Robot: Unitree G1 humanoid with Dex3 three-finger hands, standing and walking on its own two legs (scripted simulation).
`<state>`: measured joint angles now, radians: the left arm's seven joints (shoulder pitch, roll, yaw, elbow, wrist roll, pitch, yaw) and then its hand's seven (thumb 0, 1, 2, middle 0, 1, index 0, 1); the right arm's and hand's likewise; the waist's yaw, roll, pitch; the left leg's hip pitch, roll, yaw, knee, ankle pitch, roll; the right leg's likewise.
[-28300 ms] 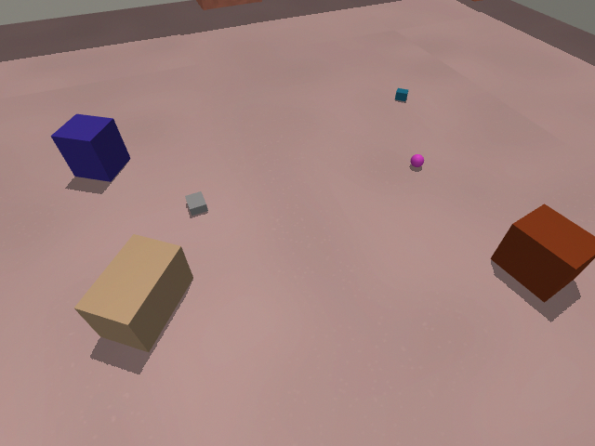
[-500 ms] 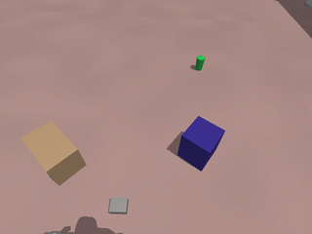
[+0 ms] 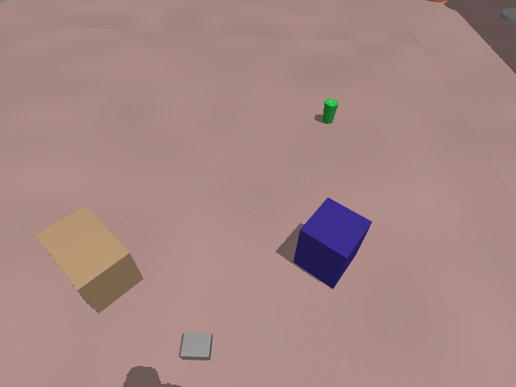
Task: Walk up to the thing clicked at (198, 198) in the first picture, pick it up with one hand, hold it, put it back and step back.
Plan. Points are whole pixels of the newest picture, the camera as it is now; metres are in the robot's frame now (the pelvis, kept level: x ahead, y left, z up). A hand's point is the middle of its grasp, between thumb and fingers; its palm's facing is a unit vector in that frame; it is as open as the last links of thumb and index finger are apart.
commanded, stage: walk up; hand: left
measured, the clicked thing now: (197, 346) +0.40 +0.23 -0.75
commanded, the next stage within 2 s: stand in 0.20 s
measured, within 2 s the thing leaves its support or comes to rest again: neither
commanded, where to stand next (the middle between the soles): +0.03 -0.01 m, yaw +1 degrees
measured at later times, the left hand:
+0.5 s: hand out of the picture +0.11 +0.26 -0.14, palm faces -0.02 -0.94 -0.34, open 7.4 cm
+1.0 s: hand out of the picture +0.09 +0.27 -0.15, palm faces +0.00 -0.94 -0.34, open 7.4 cm
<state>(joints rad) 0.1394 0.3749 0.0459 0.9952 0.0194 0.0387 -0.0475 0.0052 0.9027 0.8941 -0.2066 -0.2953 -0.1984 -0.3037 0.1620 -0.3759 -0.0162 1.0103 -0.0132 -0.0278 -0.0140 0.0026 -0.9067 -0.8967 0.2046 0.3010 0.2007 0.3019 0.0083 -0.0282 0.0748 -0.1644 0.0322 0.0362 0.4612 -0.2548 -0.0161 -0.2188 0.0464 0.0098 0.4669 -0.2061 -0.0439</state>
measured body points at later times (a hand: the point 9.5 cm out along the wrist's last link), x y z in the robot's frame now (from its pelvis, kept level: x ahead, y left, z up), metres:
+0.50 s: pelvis +0.01 +0.01 +0.01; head +0.02 +0.00 +0.46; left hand +0.11 +0.30 -0.12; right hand +0.08 -0.29 -0.13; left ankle +0.00 +0.13 -0.74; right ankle +0.03 -0.09 -0.74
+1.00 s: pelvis +0.02 +0.02 +0.01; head +0.03 +0.02 +0.46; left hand +0.09 +0.32 -0.12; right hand +0.11 -0.28 -0.12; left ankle +0.00 +0.13 -0.74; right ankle +0.03 -0.09 -0.74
